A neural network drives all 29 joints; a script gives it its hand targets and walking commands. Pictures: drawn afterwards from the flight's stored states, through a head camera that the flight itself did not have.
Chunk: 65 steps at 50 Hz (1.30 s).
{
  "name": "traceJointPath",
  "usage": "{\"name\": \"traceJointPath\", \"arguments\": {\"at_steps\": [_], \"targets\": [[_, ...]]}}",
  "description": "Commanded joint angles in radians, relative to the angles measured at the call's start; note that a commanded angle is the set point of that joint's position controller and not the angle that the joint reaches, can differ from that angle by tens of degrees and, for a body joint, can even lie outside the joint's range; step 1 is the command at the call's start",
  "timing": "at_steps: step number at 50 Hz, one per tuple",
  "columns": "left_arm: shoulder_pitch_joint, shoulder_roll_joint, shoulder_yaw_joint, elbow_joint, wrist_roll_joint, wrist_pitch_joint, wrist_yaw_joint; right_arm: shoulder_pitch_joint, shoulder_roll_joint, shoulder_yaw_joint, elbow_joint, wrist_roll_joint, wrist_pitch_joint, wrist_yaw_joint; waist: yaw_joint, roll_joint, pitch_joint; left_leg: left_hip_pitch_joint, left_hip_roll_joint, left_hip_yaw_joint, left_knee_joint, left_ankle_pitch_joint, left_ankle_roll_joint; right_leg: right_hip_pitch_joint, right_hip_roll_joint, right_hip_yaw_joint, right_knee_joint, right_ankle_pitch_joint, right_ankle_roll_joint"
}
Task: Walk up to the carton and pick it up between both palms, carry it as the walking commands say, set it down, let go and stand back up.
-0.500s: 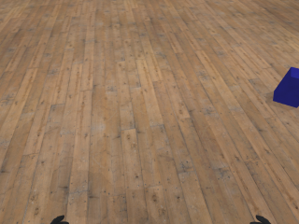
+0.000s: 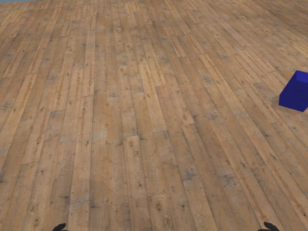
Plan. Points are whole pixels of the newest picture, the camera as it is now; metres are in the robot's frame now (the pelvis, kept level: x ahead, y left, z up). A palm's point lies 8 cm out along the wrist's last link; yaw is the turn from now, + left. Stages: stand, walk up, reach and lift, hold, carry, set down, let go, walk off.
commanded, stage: stand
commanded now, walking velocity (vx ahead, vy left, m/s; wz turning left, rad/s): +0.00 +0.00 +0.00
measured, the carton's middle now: (299, 91) +1.28 -1.23 -0.64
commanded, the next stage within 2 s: walk up in 0.16 s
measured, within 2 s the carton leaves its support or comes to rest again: neither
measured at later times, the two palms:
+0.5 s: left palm out of the picture +0.13 +0.31 -0.10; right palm out of the picture +0.08 -0.35 -0.09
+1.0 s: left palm (121, 153) +0.38 +0.15 -0.12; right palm out of the picture +0.06 -0.45 -0.07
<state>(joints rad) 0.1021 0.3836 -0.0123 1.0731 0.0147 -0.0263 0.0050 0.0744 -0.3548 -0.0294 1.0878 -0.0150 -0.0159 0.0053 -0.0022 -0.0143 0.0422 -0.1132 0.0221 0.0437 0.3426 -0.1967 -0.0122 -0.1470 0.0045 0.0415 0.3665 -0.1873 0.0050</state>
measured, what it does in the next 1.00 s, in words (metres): walks ahead, turning right: right foot, then left foot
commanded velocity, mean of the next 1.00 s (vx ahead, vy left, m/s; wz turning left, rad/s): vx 0.00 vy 0.00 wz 0.00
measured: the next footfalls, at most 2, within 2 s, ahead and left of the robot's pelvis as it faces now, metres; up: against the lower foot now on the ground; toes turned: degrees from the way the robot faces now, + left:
right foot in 0.66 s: +0.14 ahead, -0.24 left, +0.00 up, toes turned -20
left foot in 0.88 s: +0.23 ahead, -0.02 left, +0.00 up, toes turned -17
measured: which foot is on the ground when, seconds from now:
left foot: down 0.00-0.68, up 0.70-0.86, down 0.88-1.00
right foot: down 0.00-0.40, up 0.42-0.64, down 0.66-0.90, up 0.92-1.00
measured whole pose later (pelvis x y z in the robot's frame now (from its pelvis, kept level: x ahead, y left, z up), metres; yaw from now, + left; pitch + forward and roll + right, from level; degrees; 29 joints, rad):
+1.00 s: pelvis +0.16 -0.11 -0.01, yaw -26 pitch +0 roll +0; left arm 0.26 0.48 0.07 0.84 0.02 0.00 -0.10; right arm 0.31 -0.44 -0.08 0.85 -0.03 -0.11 0.01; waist -0.02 -0.07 0.00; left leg -0.20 0.06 0.16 0.53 -0.32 0.00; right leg -0.48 0.04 0.12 1.01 -0.30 -0.02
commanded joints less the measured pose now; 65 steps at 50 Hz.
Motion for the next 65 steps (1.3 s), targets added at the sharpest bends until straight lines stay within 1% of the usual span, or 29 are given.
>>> {"name": "traceJointPath", "arguments": {"at_steps": [1, 11, 17, 18, 20, 21, 23, 24, 27, 30, 32, 33, 34, 35, 36, 39, 43, 44, 45, 46, 48, 51, 53, 56, 58, 61, 62, 64, 65], "targets": [[-0.026, 0.179, 0.031, -0.046, -0.003, -0.017, 0.006, -0.050, -0.185, -0.036, -0.039, 0.004, -0.017, -0.007, -0.002, 0.002, -0.095, 0.063, 0.118, -0.107, -0.061, 0.113, 0.034, -0.011, -0.119, 0.087, -0.063, 0.163, -0.031], [-0.024, 0.187, 0.033, -0.048, 0.001, -0.012, 0.001, -0.061, -0.192, -0.026, -0.035, 0.004, -0.010, -0.003, 0.017, 0.062, -0.059, 0.012, 0.116, -0.099, -0.058, 0.067, 0.029, -0.004, -0.126, 0.090, -0.089, 0.141, -0.026], [-0.020, 0.188, 0.031, -0.032, 0.002, -0.014, 0.011, -0.017, -0.185, -0.039, -0.035, 0.006, -0.007, -0.002, -0.011, -0.014, -0.067, 0.039, 0.112, -0.099, -0.052, 0.063, 0.033, -0.009, -0.121, 0.078, -0.082, 0.131, -0.036], [-0.032, 0.279, 0.096, -0.193, 0.025, 0.008, -0.048, 0.022, -0.363, -0.105, -0.135, 0.000, -0.042, 0.006, -0.026, -0.040, -0.050, 0.230, 0.120, -0.083, 0.043, -0.287, 0.108, -0.339, -0.064, 0.150, 0.000, -0.215, -0.086], [-0.185, 0.233, 0.084, -0.249, 0.029, 0.019, -0.095, 0.135, -0.422, -0.136, -0.102, -0.016, -0.061, -0.002, -0.107, 0.196, -0.013, 0.369, 0.331, -0.254, -0.159, -0.494, 0.195, -0.668, -0.064, 0.034, 0.354, -0.217, -0.040], [-0.191, 0.228, 0.091, -0.280, 0.045, 0.024, -0.103, 0.132, -0.423, -0.147, -0.142, -0.020, -0.067, -0.011, -0.107, 0.088, -0.042, 0.293, 0.484, -0.308, -0.193, -0.364, 0.223, -0.666, -0.121, 0.032, 0.505, -0.218, -0.007], [-0.107, 0.264, 0.113, -0.289, 0.038, 0.024, -0.122, 0.063, -0.410, -0.153, -0.182, -0.019, -0.079, -0.010, -0.054, 0.074, -0.017, 0.229, 0.518, -0.279, -0.173, -0.323, 0.246, -0.593, -0.206, 0.096, 0.527, -0.169, -0.006], [-0.052, 0.259, 0.109, -0.281, 0.034, 0.025, -0.136, 0.043, -0.368, -0.148, -0.211, -0.034, -0.088, -0.015, -0.034, 0.022, -0.031, 0.200, 0.477, -0.198, -0.150, -0.239, 0.230, -0.560, -0.204, 0.086, 0.477, -0.157, -0.006], [0.009, 0.217, 0.132, -0.282, 0.024, 0.030, -0.172, -0.015, -0.381, -0.148, -0.233, -0.037, -0.090, 0.010, 0.017, 0.150, -0.015, 0.040, 0.327, 0.077, -0.112, -0.239, 0.167, -0.329, -0.152, -0.056, 0.343, -0.151, -0.007], [0.028, 0.249, 0.151, -0.281, 0.023, 0.024, -0.174, -0.010, -0.364, -0.149, -0.260, -0.037, -0.077, 0.011, 0.017, 0.135, 0.001, -0.159, 0.304, 0.140, -0.021, -0.275, 0.148, -0.122, -0.097, -0.159, 0.313, -0.103, -0.012], [0.164, 0.300, 0.173, -0.235, 0.014, 0.018, -0.153, -0.036, -0.357, -0.136, -0.272, -0.035, -0.070, 0.015, 0.120, -0.052, -0.045, -0.329, 0.229, 0.181, 0.284, -0.315, 0.118, 0.086, -0.032, -0.156, 0.307, -0.106, -0.053], [0.333, 0.355, 0.197, -0.210, 0.017, 0.010, -0.134, -0.062, -0.307, -0.114, -0.300, -0.036, -0.072, 0.019, 0.201, -0.259, -0.079, -0.466, 0.121, 0.229, 0.651, -0.271, 0.093, 0.182, -0.075, 0.048, 0.136, -0.364, -0.128], [0.341, 0.433, 0.211, -0.237, 0.005, 0.003, -0.116, -0.086, -0.256, -0.082, -0.347, -0.020, -0.071, 0.033, 0.201, -0.452, 0.022, -0.654, 0.000, 0.117, 0.898, -0.457, 0.033, 0.122, -0.252, 0.521, -0.153, -0.640, -0.240], [0.220, 0.420, 0.199, -0.277, -0.009, -0.005, -0.111, -0.070, -0.303, -0.090, -0.349, -0.011, -0.067, 0.039, 0.108, -0.213, 0.084, -0.642, 0.076, -0.015, 0.909, -0.323, 0.023, -0.030, -0.331, 0.657, -0.249, -0.765, -0.282], [0.148, 0.387, 0.180, -0.291, -0.022, -0.005, -0.110, -0.007, -0.323, -0.095, -0.318, 0.007, -0.071, 0.040, 0.056, -0.127, 0.094, -0.567, 0.088, -0.031, 0.874, -0.310, 0.025, -0.090, -0.306, 0.569, -0.208, -0.660, -0.284], [0.028, 0.391, 0.177, -0.336, 0.005, 0.003, -0.101, 0.169, -0.333, -0.107, -0.264, 0.017, -0.070, 0.047, -0.018, -0.212, -0.002, -0.240, 0.061, 0.034, 0.561, -0.372, 0.036, -0.291, -0.212, 0.260, -0.122, -0.429, -0.218], [0.003, 0.348, 0.152, -0.361, 0.006, 0.009, -0.097, 0.336, -0.333, -0.129, -0.229, -0.007, -0.081, 0.027, -0.091, -0.077, -0.053, 0.092, 0.016, 0.059, 0.193, -0.177, 0.077, -0.452, -0.167, 0.213, 0.065, -0.451, -0.173], [-0.007, 0.256, 0.121, -0.402, -0.002, 0.012, -0.093, 0.407, -0.395, -0.151, -0.223, -0.025, -0.086, 0.011, -0.149, 0.171, -0.082, 0.295, 0.169, -0.200, -0.070, -0.473, 0.143, -0.699, -0.012, 0.070, 0.348, -0.437, -0.073], [-0.042, 0.188, 0.106, -0.419, 0.004, 0.008, -0.084, 0.321, -0.485, -0.171, -0.265, -0.046, -0.097, -0.004, -0.141, 0.348, 0.017, 0.215, 0.479, -0.664, -0.256, -0.695, 0.146, -0.904, 0.075, 0.109, 0.699, -0.324, -0.044], [-0.048, 0.296, 0.127, -0.408, 0.019, 0.002, -0.079, 0.183, -0.475, -0.153, -0.333, -0.005, -0.108, -0.018, -0.084, 0.080, 0.066, 0.078, 0.542, -0.664, -0.294, -0.569, 0.100, -0.795, -0.012, 0.234, 0.774, -0.192, -0.039], [0.046, 0.316, 0.153, -0.346, 0.002, -0.010, -0.094, 0.214, -0.401, -0.138, -0.311, -0.017, -0.131, -0.012, -0.036, 0.025, 0.029, 0.132, 0.382, -0.442, -0.194, -0.357, 0.058, -0.657, -0.033, 0.177, 0.712, -0.060, -0.015], [0.123, 0.228, 0.136, -0.305, -0.015, -0.010, -0.120, 0.180, -0.319, -0.120, -0.314, -0.006, -0.134, -0.004, 0.004, 0.185, 0.027, 0.118, 0.230, -0.052, -0.146, 0.058, 0.071, -0.535, -0.039, 0.062, 0.589, 0.027, -0.013], [0.038, 0.185, 0.109, -0.334, -0.018, -0.003, -0.124, 0.246, -0.330, -0.117, -0.310, -0.002, -0.123, 0.004, -0.040, 0.211, 0.036, 0.116, 0.224, 0.068, -0.121, 0.265, 0.088, -0.508, -0.057, -0.003, 0.480, 0.049, -0.005], [-0.150, 0.174, 0.101, -0.389, -0.013, -0.007, -0.133, 0.322, -0.347, -0.114, -0.302, 0.001, -0.118, 0.010, -0.101, 0.114, 0.076, 0.121, 0.226, 0.107, -0.109, 0.362, 0.100, -0.440, -0.046, -0.083, 0.244, 0.062, -0.029], [-0.166, 0.153, 0.088, -0.392, -0.011, -0.007, -0.137, 0.342, -0.379, -0.124, -0.299, -0.002, -0.104, 0.012, -0.113, 0.185, 0.018, 0.180, 0.209, 0.165, -0.072, 0.381, 0.109, -0.391, 0.007, -0.188, 0.147, 0.031, -0.050], [0.013, 0.217, 0.125, -0.347, -0.005, -0.013, -0.119, 0.337, -0.375, -0.125, -0.336, 0.003, -0.086, 0.014, -0.007, 0.137, -0.127, 0.128, 0.226, 0.179, 0.263, 0.542, 0.132, -0.047, 0.048, -0.191, 0.087, -0.016, -0.100], [0.189, 0.265, 0.147, -0.308, -0.005, -0.019, -0.104, 0.308, -0.328, -0.111, -0.364, 0.009, -0.085, 0.014, 0.093, 0.025, -0.220, -0.029, 0.191, 0.183, 0.484, 0.460, 0.108, 0.196, 0.010, -0.102, 0.082, -0.020, -0.151], [0.351, 0.406, 0.185, -0.324, -0.018, -0.022, -0.068, 0.287, -0.269, -0.074, -0.442, 0.036, -0.095, 0.018, 0.158, -0.233, -0.295, -0.578, -0.005, 0.064, 0.941, -0.292, 0.035, 0.529, -0.388, 0.608, -0.028, -0.160, -0.376], [0.276, 0.391, 0.181, -0.333, -0.036, -0.026, -0.057, 0.206, -0.314, -0.085, -0.422, 0.028, -0.096, 0.009, 0.151, -0.129, -0.206, -0.629, 0.071, -0.051, 1.038, -0.289, 0.046, 0.437, -0.419, 0.627, -0.010, -0.038, -0.420]]}}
